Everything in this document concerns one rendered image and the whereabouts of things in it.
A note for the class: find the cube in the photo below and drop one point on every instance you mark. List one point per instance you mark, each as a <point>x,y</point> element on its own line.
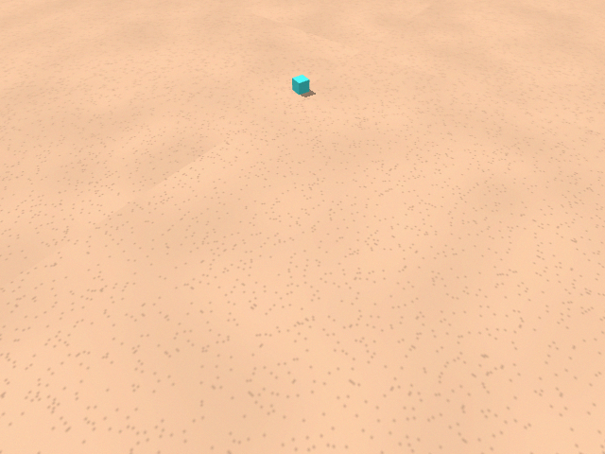
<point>300,84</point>

